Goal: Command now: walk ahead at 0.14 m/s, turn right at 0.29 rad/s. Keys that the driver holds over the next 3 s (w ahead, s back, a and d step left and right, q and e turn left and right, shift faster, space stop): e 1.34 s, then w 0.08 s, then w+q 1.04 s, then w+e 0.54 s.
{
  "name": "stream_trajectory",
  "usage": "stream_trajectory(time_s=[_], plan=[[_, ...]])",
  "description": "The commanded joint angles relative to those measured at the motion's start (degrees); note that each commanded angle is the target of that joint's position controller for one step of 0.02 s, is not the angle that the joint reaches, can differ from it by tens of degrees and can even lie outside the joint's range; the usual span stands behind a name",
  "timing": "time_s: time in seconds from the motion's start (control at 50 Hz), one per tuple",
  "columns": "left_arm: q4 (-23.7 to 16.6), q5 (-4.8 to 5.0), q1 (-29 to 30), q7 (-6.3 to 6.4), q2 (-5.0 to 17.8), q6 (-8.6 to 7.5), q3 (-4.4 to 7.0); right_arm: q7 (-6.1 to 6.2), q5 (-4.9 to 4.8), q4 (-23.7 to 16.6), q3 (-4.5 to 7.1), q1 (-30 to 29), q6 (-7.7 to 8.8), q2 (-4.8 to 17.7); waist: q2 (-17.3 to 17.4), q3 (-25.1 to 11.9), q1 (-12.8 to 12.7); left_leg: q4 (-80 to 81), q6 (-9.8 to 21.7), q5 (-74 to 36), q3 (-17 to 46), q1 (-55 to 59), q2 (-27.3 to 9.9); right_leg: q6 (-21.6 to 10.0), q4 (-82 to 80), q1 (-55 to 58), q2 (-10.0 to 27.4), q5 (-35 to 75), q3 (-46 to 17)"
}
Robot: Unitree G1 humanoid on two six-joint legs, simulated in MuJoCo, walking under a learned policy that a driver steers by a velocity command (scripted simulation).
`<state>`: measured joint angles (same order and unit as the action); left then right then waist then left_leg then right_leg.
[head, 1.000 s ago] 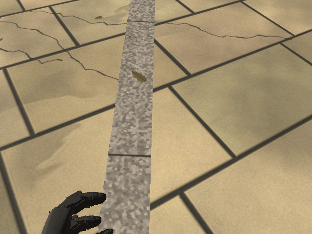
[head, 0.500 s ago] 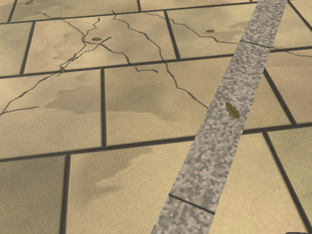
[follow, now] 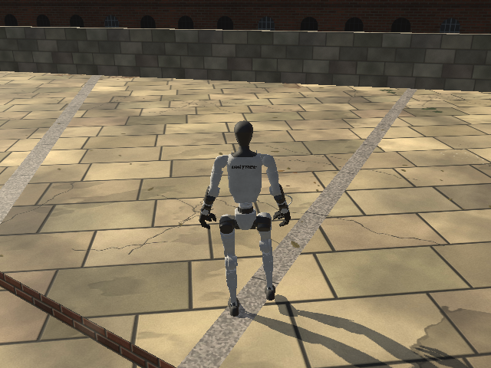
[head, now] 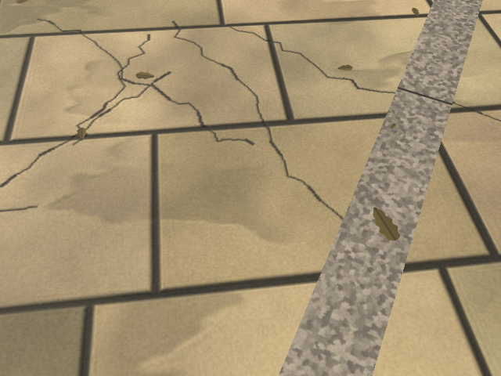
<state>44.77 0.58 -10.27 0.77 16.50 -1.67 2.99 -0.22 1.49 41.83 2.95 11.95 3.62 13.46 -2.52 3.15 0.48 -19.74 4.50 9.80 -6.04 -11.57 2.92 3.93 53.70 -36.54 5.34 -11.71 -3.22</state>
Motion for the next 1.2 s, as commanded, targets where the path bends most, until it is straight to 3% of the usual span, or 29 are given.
stream_trajectory(time_s=[0.02,0.16,0.2,0.22,0.24,0.26,0.28,0.32,0.36,0.4,0.46,0.58,0.64,0.66,0.68,0.7,0.72,0.76,0.84,0.9,1.0,1.06,1.08,1.1,1.12,1.14,1.16,1.18,1.2], plan=[[-3.0,-0.18,-2.5,-0.51,2.1,0.14,0.53,1.50,-0.18,-3.4,2.39,-3.8,0.23,8.6,7.3,-7.1,-0.9,4.6,8.2,-35.2,1.6,0.6,-15.1,0.0,-5.9,7.9,0.2,7.6,1.6],[-8.2,-0.31,1.6,-2.59,3.5,1.55,1.93,2.47,-2.32,-1.7,3.52,-3.0,-2.78,10.2,8.3,-5.6,0.1,-4.4,6.4,-29.6,3.3,8.1,-20.2,-3.8,-15.2,6.0,-1.7,-2.7,4.7],[-7.7,-0.43,-3.1,-2.64,4.7,1.23,2.90,2.90,-3.03,-1.3,3.56,-2.6,-3.01,9.8,6.1,-7.7,-2.4,-14.5,2.3,-30.9,0.1,6.1,-16.7,-6.8,-25.6,15.9,-4.8,7.0,6.3],[-7.7,-0.75,-6.9,-1.71,10.2,0.94,4.71,2.90,-1.77,-1.6,3.36,-0.7,-2.63,8.8,-2.2,-11.1,-3.1,-27.1,-2.4,-21.0,-3.1,-1.1,-11.2,-10.3,-27.9,26.4,0.0,31.6,-2.8],[-8.7,-1.57,-8.6,-0.73,16.0,0.90,5.75,2.37,0.97,-4.2,2.07,-0.3,-2.15,5.2,-16.1,-13.7,-1.4,-46.2,-7.9,24.2,-2.9,-21.6,-0.8,-22.4,-26.7,40.1,14.5,57.3,-23.9],[-9.2,-2.10,-10.2,-0.99,12.3,0.58,4.61,1.68,0.11,-4.0,1.97,-2.1,-1.91,6.5,-11.4,-23.1,-4.5,-54.2,-7.8,30.6,10.1,-24.6,0.3,-27.5,-29.1,43.4,16.8,49.1,-29.4],[-10.1,-1.72,-6.6,-1.14,10.5,0.32,4.24,1.41,-1.66,-4.3,2.42,-4.5,-2.20,8.3,-6.5,-19.4,-4.1,-56.5,-7.3,27.2,11.6,-27.2,-1.7,-25.3,-29.7,40.7,14.3,41.9,-24.3],[-11.0,0.22,-1.1,-0.38,7.4,0.93,3.46,2.35,-1.09,-3.9,2.71,-6.5,-3.07,8.3,0.2,-13.0,-2.0,-50.5,-7.2,19.7,11.4,-28.1,-4.1,-19.7,-31.3,32.8,9.4,28.9,-18.3],[-11.7,-0.14,1.2,0.29,7.5,1.89,3.40,2.60,-1.08,-4.2,2.69,-6.1,-3.74,7.4,-2.5,-11.2,0.2,-44.1,-7.9,15.9,10.3,-22.8,-3.2,-17.8,-32.9,26.1,5.8,25.0,-15.7],[-12.0,-0.70,0.5,0.87,8.4,2.26,3.89,2.66,-1.37,-3.6,2.33,-5.0,-3.72,6.1,-4.0,-12.2,0.2,-38.3,-8.8,14.5,9.9,-20.7,-1.9,-17.6,-32.8,25.8,4.8,25.3,-15.1],[-12.3,-0.27,0.3,1.56,9.4,2.66,4.46,2.76,-1.37,-3.3,1.99,-5.7,-3.69,5.4,-4.6,-12.9,-0.5,-31.2,-9.3,11.8,10.7,-17.7,-1.4,-16.8,-32.9,24.5,4.0,17.5,-16.5],[-13.6,-0.23,1.8,1.24,9.2,3.79,4.56,1.68,-1.89,-3.7,2.49,-6.1,-2.65,6.5,-7.6,-10.8,-1.5,-19.6,-7.8,11.2,11.2,-12.3,-0.2,-15.6,-33.1,22.2,2.7,4.9,-23.7],[-14.1,0.66,2.8,1.38,8.3,4.47,4.25,0.96,-1.83,-2.2,3.30,-1.2,-1.78,7.5,-6.7,-10.3,1.1,-3.7,-5.1,2.4,10.2,-1.5,-1.5,-12.2,-29.1,18.1,-0.8,2.3,-23.3],[-14.5,0.32,1.4,1.36,5.8,4.51,3.56,1.23,-0.77,-2.3,4.34,0.8,-1.94,11.5,0.9,-10.8,0.5,0.1,-1.3,1.8,19.1,4.9,-12.0,-9.0,-20.2,11.0,-5.0,-8.7,-18.5],[-16.5,0.69,1.6,1.23,5.3,3.83,3.59,1.38,1.06,-2.2,5.26,-0.2,-2.48,16.2,19.8,-7.4,-1.7,4.0,7.8,-7.1,34.3,4.0,-23.3,-5.4,-7.8,-0.7,-14.7,-22.3,-5.4],[-15.4,-0.60,0.5,1.01,9.8,3.02,4.95,1.51,1.93,-4.3,4.58,-2.9,-2.08,13.1,17.2,-7.4,-1.2,4.2,12.3,-10.1,37.2,0.6,-27.5,-2.9,6.7,-0.9,-10.6,-23.6,-7.0],[-13.7,-0.09,-1.1,0.67,11.6,3.16,5.78,2.03,1.22,-5.5,3.67,-6.5,-2.07,10.0,12.5,-7.0,-2.7,2.8,10.3,-10.6,30.7,-0.7,-24.2,-2.1,12.5,-0.1,-9.7,-19.6,-6.8],[-11.5,-0.11,-3.1,0.90,9.4,4.41,5.45,2.56,-0.78,-6.2,2.90,-9.3,-2.33,7.6,9.3,-5.4,-2.9,1.2,6.0,-9.6,21.2,0.3,-18.0,-0.2,18.2,-1.4,-8.8,-12.9,-4.9],[-14.0,0.92,2.4,0.47,5.3,4.71,3.69,3.56,-0.34,-5.4,2.90,-4.1,-3.43,8.6,11.2,-5.1,0.9,1.2,7.1,-14.3,13.9,5.8,-16.3,2.1,12.3,-3.5,-6.8,-8.7,-0.1],[-15.5,0.45,4.4,-0.03,4.1,4.64,2.84,3.56,-0.55,-4.9,3.75,-2.3,-3.89,11.1,12.7,-7.1,2.4,0.5,7.9,-16.3,12.5,9.0,-18.7,2.4,3.0,0.3,-4.3,-10.8,1.5],[-15.9,0.58,2.8,-1.19,5.2,5.02,3.08,2.41,-1.76,-4.7,4.63,-3.3,-4.02,13.5,14.3,-7.7,1.8,-1.2,7.4,-18.1,9.4,5.7,-20.8,-0.3,-10.9,11.5,-4.2,-10.8,6.0],[-14.2,0.53,-2.5,-1.57,5.2,5.19,3.86,2.13,-3.24,-3.9,4.45,-3.8,-3.86,12.4,12.2,-8.2,-1.4,-8.6,2.7,-14.5,5.6,2.2,-19.2,-4.7,-27.6,22.5,-6.6,-0.1,7.9],[-13.8,0.45,-4.7,-1.05,7.7,5.02,4.80,1.82,-2.53,-2.7,3.94,-0.6,-3.66,10.1,5.5,-9.1,-1.5,-16.5,-1.7,-6.5,1.3,-4.6,-16.3,-7.0,-31.8,31.3,-4.6,9.4,2.4],[-15.3,0.07,-6.2,-0.04,15.1,4.58,6.29,1.39,0.98,-5.1,2.35,-1.1,-3.55,5.7,-14.0,-9.8,0.0,-36.0,-7.8,24.2,-3.6,-22.9,-8.9,-13.5,-30.8,41.8,11.9,34.5,-19.7],[-16.2,-2.15,-6.0,-0.64,15.3,3.22,5.82,1.96,0.39,-7.3,2.87,-6.7,-3.20,7.8,-14.4,-12.1,-3.7,-46.7,-9.3,30.7,5.9,-28.9,-3.9,-24.4,-31.9,36.2,18.3,36.3,-27.8],[-15.7,-2.43,-5.0,-0.96,12.8,2.21,5.15,2.33,-0.96,-7.3,3.57,-8.7,-3.42,10.3,-8.4,-10.7,-4.3,-51.0,-9.0,26.7,8.9,-29.4,-5.0,-23.5,-33.0,34.4,14.8,29.6,-23.0],[-15.2,-1.63,-2.0,-0.69,11.2,1.75,4.59,2.55,-1.35,-6.8,3.86,-8.3,-3.63,10.7,-6.6,-8.4,-2.3,-50.4,-8.4,21.3,9.6,-29.6,-5.7,-19.9,-33.0,32.3,11.1,24.6,-18.5],[-15.4,-0.65,0.5,-0.26,9.8,1.87,4.15,2.99,-0.83,-5.7,4.04,-7.5,-3.82,10.4,-4.1,-8.1,-1.3,-48.8,-8.4,17.3,10.1,-29.3,-6.1,-17.2,-32.8,31.2,8.4,20.9,-16.4],[-15.6,0.01,2.4,0.08,9.3,2.11,3.76,3.14,-0.45,-5.7,4.20,-6.6,-3.97,10.6,-4.7,-7.7,-0.3,-48.3,-8.9,14.2,9.9,-27.6,-5.7,-16.5,-32.9,29.0,7.1,21.9,-15.2]])
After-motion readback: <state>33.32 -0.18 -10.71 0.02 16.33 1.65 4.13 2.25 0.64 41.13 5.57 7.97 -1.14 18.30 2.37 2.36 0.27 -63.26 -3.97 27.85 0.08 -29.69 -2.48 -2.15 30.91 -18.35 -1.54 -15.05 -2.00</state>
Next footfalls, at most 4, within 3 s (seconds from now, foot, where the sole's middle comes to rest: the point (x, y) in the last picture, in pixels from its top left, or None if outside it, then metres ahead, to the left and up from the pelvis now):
0.22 right None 0.16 -0.15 -0.78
0.66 left None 0.20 0.08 -0.78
1.08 right None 0.04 -0.14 -0.78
1.54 left None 0.20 0.01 -0.78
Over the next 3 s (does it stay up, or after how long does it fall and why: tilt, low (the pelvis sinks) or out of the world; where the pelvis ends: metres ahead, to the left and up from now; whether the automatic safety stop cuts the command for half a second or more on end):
stays up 0.70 -0.41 -0.03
